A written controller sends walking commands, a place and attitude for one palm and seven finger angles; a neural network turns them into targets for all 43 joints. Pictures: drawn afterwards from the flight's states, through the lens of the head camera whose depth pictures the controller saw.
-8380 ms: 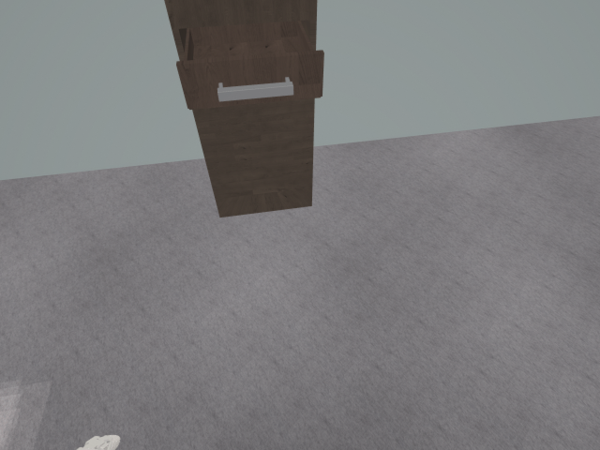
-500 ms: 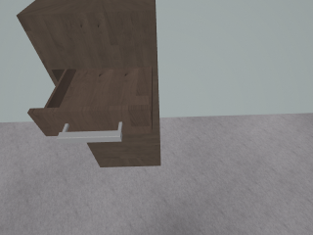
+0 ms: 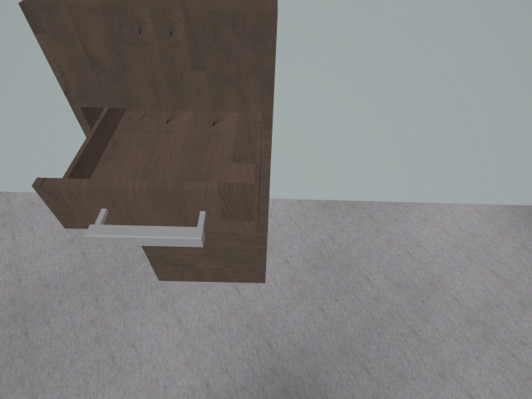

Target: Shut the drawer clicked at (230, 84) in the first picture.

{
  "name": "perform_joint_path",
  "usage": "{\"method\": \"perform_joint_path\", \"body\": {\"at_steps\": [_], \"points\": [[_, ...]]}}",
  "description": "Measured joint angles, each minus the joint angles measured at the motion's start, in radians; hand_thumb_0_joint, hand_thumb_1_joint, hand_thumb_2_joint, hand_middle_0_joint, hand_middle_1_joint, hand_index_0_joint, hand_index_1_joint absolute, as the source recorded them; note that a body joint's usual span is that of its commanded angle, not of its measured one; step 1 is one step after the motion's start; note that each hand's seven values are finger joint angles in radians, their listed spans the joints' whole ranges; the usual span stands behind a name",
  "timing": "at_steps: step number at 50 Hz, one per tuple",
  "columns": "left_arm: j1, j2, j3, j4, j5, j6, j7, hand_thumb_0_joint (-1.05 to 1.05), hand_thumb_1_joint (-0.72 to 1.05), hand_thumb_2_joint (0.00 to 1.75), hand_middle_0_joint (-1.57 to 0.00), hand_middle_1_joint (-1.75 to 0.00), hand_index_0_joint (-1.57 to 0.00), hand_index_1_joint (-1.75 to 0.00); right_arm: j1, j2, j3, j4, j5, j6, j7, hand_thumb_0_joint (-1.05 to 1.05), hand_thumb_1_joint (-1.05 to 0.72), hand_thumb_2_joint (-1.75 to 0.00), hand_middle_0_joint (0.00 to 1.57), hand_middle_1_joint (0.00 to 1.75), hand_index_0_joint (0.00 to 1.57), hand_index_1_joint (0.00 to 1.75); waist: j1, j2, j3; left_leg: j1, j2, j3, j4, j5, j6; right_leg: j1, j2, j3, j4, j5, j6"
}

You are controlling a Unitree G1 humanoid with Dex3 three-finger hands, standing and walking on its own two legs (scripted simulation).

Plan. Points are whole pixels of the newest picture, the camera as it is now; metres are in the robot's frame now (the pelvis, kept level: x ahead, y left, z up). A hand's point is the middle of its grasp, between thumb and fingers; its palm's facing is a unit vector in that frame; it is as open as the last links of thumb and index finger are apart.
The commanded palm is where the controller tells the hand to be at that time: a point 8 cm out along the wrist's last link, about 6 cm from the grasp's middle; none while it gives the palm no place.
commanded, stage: come to a stop and stand still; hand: left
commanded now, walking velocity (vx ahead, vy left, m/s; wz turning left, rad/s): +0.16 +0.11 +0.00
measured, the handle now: (149, 225) +0.39 +0.24 +0.00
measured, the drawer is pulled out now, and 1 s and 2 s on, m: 0.23 0.23 0.23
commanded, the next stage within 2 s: look again from close up in 1.00 s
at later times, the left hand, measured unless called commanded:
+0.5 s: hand out of the picture +0.09 +0.19 -0.17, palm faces +0.03 -0.97 -0.25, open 7.4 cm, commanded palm none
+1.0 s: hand out of the picture +0.02 +0.21 -0.15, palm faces +0.00 -0.97 -0.25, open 7.4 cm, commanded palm none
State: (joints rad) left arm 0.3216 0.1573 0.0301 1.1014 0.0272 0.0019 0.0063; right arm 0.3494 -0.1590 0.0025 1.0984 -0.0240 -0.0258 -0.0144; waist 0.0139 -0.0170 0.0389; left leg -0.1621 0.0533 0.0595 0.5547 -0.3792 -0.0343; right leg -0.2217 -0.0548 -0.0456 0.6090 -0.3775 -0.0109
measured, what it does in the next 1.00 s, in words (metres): stands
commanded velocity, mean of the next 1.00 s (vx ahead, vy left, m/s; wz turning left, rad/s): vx -0.05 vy -0.01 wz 0.00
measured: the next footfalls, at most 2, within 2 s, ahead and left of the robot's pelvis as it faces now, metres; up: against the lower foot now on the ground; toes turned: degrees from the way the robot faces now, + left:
none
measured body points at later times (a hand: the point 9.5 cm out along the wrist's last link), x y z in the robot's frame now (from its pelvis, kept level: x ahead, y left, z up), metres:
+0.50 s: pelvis +0.04 +0.00 +0.00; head +0.08 -0.01 +0.45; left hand +0.09 +0.24 -0.15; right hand +0.07 -0.23 -0.16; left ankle -0.02 +0.13 -0.72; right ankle +0.02 -0.10 -0.73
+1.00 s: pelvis +0.00 +0.02 +0.01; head +0.01 +0.01 +0.46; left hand +0.02 +0.27 -0.13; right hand +0.02 -0.21 -0.15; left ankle -0.02 +0.13 -0.73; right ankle +0.02 -0.10 -0.73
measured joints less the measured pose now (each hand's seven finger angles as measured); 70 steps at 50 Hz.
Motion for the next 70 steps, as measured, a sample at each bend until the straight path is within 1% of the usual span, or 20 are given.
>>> {"method": "perform_joint_path", "body": {"at_steps": [2, 4, 6, 9, 11, 13, 15, 17, 18, 19, 23, 26, 29, 30, 32, 35, 41, 49, 58, 70], "points": [[-0.002, 0.002, 0.004, -0.003, 0.001, -0.005, 0.0, 0.01, 0.91, 0.9, -0.2, -0.3, -0.2, -0.3, 0.011, 0.006, 0.001, 0.0, 0.001, -0.002, -0.003, 0.0, -0.9, -0.9, 0.2, 0.29, 0.2, 0.29, 0.001, 0.006, 0.006, 0.0, -0.001, 0.003, 0.021, -0.023, 0.003, -0.002, -0.002, 0.003, 0.024, -0.023, -0.002], [-0.007, 0.002, 0.008, -0.009, 0.001, -0.019, 0.002, 0.01, 0.91, 0.9, -0.2, -0.3, -0.2, -0.3, 0.014, 0.01, 0.001, 0.003, 0.003, 0.002, -0.003, 0.0, -0.9, -0.9, 0.2, 0.29, 0.2, 0.29, 0.0, 0.02, 0.012, -0.017, 0.004, -0.002, 0.065, -0.048, 0.01, 0.0, -0.001, -0.002, 0.035, -0.039, 0.027], [-0.011, 0.001, 0.012, -0.015, 0.001, -0.034, 0.009, 0.01, 0.91, 0.9, -0.2, -0.3, -0.2, -0.3, 0.004, 0.016, 0.002, 0.006, 0.006, 0.012, -0.003, 0.01, -0.9, -0.9, 0.2, 0.29, 0.2, 0.29, -0.005, 0.022, 0.019, -0.051, 0.005, 0.003, 0.134, -0.064, 0.026, 0.01, -0.007, -0.015, 0.037, -0.051, 0.036], [-0.015, 0.0, 0.01, -0.016, 0.0, -0.029, 0.025, 0.01, 0.91, 0.9, -0.2, -0.3, -0.2, -0.3, -0.031, 0.023, 0.0, 0.005, 0.013, 0.013, -0.008, 0.01, -0.9, -0.9, 0.2, 0.29, 0.2, 0.29, -0.005, 0.007, 0.036, -0.045, -0.008, 0.026, 0.079, -0.022, 0.031, 0.029, -0.021, -0.019, 0.039, -0.057, 0.038], [-0.023, 0.0, 0.005, -0.006, -0.009, -0.007, 0.033, 0.01, 0.91, 0.9, -0.2, -0.3, -0.2, -0.3, -0.055, 0.031, -0.001, 0.002, 0.01, 0.0, -0.014, 0.01, -0.9, -0.9, 0.2, 0.29, 0.2, 0.29, -0.001, -0.008, 0.037, -0.016, -0.017, 0.041, 0.049, -0.026, 0.032, 0.02, -0.03, -0.008, 0.071, -0.038, 0.031], [-0.038, -0.001, 0.0, -0.004, -0.014, 0.012, 0.037, 0.01, 0.91, 0.9, -0.2, -0.3, -0.2, -0.3, -0.072, 0.029, -0.002, 0.0, 0.005, -0.003, -0.028, 0.02, -0.92, -0.9, 0.2, 0.29, 0.2, 0.29, -0.002, -0.008, 0.039, 0.013, -0.02, 0.048, 0.008, -0.018, 0.037, 0.001, -0.023, 0.002, 0.115, -0.085, 0.022], [-0.062, 0.0, 0.0, -0.013, -0.016, 0.02, 0.038, 0.01, 0.91, 0.9, -0.2, -0.3, -0.2, -0.3, -0.085, 0.024, -0.006, -0.006, 0.004, 0.0, -0.033, 0.02, -0.93, -0.9, 0.2, 0.29, 0.2, 0.29, -0.004, -0.005, 0.048, 0.036, -0.023, 0.049, -0.034, 0.004, 0.041, -0.013, -0.014, -0.004, 0.105, -0.1, 0.015], [-0.085, 0.005, 0.002, -0.03, -0.016, 0.016, 0.036, 0.01, 0.91, 0.9, -0.2, -0.3, -0.2, -0.3, -0.095, 0.02, -0.011, -0.014, 0.005, 0.004, -0.034, 0.02, -0.93, -0.9, 0.2, 0.29, 0.2, 0.29, -0.006, -0.003, 0.056, 0.048, -0.026, 0.049, -0.058, 0.019, 0.037, -0.015, -0.007, -0.018, 0.027, -0.013, 0.01], [-0.093, 0.011, 0.003, -0.04, -0.014, 0.011, 0.035, 0.01, 0.91, 0.9, -0.2, -0.3, -0.2, -0.3, -0.099, 0.019, -0.013, -0.019, 0.007, 0.007, -0.034, 0.02, -0.93, -0.9, 0.2, 0.3, 0.2, 0.29, -0.006, -0.007, 0.058, 0.049, -0.03, 0.051, -0.059, 0.019, 0.032, -0.014, -0.007, -0.021, -0.016, 0.082, 0.007], [-0.101, 0.012, 0.005, -0.047, -0.013, 0.005, 0.035, 0.01, 0.91, 0.9, -0.2, -0.3, -0.2, -0.3, -0.103, 0.015, -0.017, -0.022, 0.009, 0.011, -0.033, 0.02, -0.93, -0.9, 0.2, 0.3, 0.2, 0.29, -0.008, -0.003, 0.058, 0.046, -0.029, 0.049, -0.051, 0.013, 0.028, -0.011, -0.006, -0.023, -0.024, 0.098, 0.008], [-0.121, 0.015, 0.004, -0.068, -0.007, -0.008, 0.035, 0.01, 0.91, 0.9, -0.2, -0.3, -0.2, -0.3, -0.131, 0.001, -0.035, -0.036, 0.014, 0.031, -0.032, 0.01, -0.92, -0.9, 0.2, 0.29, 0.2, 0.29, -0.02, 0.018, 0.044, 0.009, -0.015, 0.044, -0.008, 0.014, 0.017, -0.024, 0.005, -0.03, -0.016, 0.034, 0.002], [-0.133, 0.019, 0.001, -0.08, -0.005, -0.006, 0.037, 0.01, 0.91, 0.9, -0.2, -0.3, -0.2, -0.3, -0.147, -0.004, -0.039, -0.047, 0.018, 0.036, -0.028, 0.01, -0.91, -0.9, 0.2, 0.29, 0.2, 0.29, -0.024, 0.016, 0.035, -0.013, -0.014, 0.035, 0.016, 0.021, 0.016, -0.036, 0.006, -0.033, -0.01, 0.036, -0.005], [-0.141, 0.02, -0.003, -0.082, -0.008, 0.005, 0.036, 0.01, 0.91, 0.9, -0.2, -0.3, -0.2, -0.3, -0.156, 0.0, -0.035, -0.045, 0.015, 0.031, -0.026, 0.01, -0.91, -0.9, 0.2, 0.29, 0.2, 0.29, -0.024, 0.005, 0.026, 0.013, -0.014, 0.034, -0.041, 0.009, 0.011, -0.041, 0.008, -0.033, -0.008, 0.04, -0.003], [-0.144, 0.018, -0.005, -0.081, -0.009, 0.004, 0.041, 0.01, 0.91, 0.9, -0.2, -0.3, -0.2, -0.3, -0.158, -0.001, -0.035, -0.051, 0.017, 0.034, -0.022, 0.01, -0.91, -0.9, 0.2, 0.29, 0.2, 0.29, -0.022, 0.007, 0.024, -0.002, -0.008, 0.034, -0.024, 0.019, 0.009, -0.041, 0.013, -0.036, -0.018, 0.049, -0.001], [-0.135, 0.013, -0.012, -0.097, -0.009, -0.006, 0.045, 0.01, 0.91, 0.9, -0.2, -0.3, -0.2, -0.3, -0.157, -0.009, -0.038, -0.085, 0.017, 0.042, -0.011, 0.01, -0.91, -0.9, 0.2, 0.29, 0.2, 0.29, -0.023, 0.015, 0.02, -0.043, 0.002, 0.027, 0.032, 0.012, 0.017, -0.049, 0.023, -0.038, -0.028, 0.066, -0.002], [-0.12, 0.011, -0.02, -0.106, -0.008, -0.009, 0.043, 0.01, 0.91, 0.9, -0.2, -0.3, -0.2, -0.3, -0.148, -0.017, -0.039, -0.125, 0.013, 0.036, -0.005, 0.01, -0.91, -0.9, 0.2, 0.29, 0.2, 0.29, -0.032, 0.015, 0.019, -0.049, -0.006, 0.022, 0.023, 0.026, 0.027, -0.055, 0.017, -0.035, -0.013, 0.07, 0.003], [-0.098, 0.02, -0.031, -0.103, -0.009, 0.012, 0.028, 0.01, 0.91, 0.9, -0.21, -0.3, -0.2, -0.3, -0.108, -0.022, -0.017, -0.135, 0.004, 0.029, -0.004, 0.01, -0.92, -0.9, 0.2, 0.29, 0.2, 0.29, -0.019, 0.032, -0.001, -0.029, -0.02, 0.034, -0.009, 0.05, 0.04, -0.034, 0.007, -0.023, -0.054, 0.105, 0.018], [-0.056, 0.034, -0.038, -0.071, -0.011, 0.011, 0.018, 0.01, 0.91, 0.9, -0.2, -0.3, -0.2, -0.3, -0.074, -0.032, 0.005, -0.093, 0.003, 0.029, 0.005, 0.01, -0.92, -0.9, 0.2, 0.29, 0.2, 0.29, -0.018, 0.041, 0.0, -0.01, -0.038, 0.044, -0.088, 0.103, 0.046, -0.029, -0.005, -0.014, -0.106, 0.145, 0.022], [-0.036, 0.019, -0.046, -0.013, -0.015, -0.001, 0.018, 0.01, 0.91, 0.9, -0.2, -0.3, -0.2, -0.3, -0.048, -0.015, 0.02, -0.012, 0.009, 0.02, 0.002, 0.01, -0.91, -0.9, 0.2, 0.29, 0.2, 0.29, -0.016, 0.04, 0.014, 0.015, -0.037, 0.043, -0.121, 0.115, 0.039, -0.012, -0.002, -0.015, -0.122, 0.147, 0.018], [-0.055, -0.006, -0.046, 0.02, -0.013, -0.012, 0.024, 0.01, 0.92, 0.9, -0.2, -0.3, -0.2, -0.3, -0.065, 0.018, 0.02, 0.035, 0.011, 0.012, -0.006, 0.01, -0.9, -0.9, 0.2, 0.29, 0.2, 0.29, -0.017, 0.023, 0.014, 0.034, -0.021, 0.037, -0.13, 0.112, 0.023, 0.007, 0.014, -0.023, -0.131, 0.14, 0.004]]}}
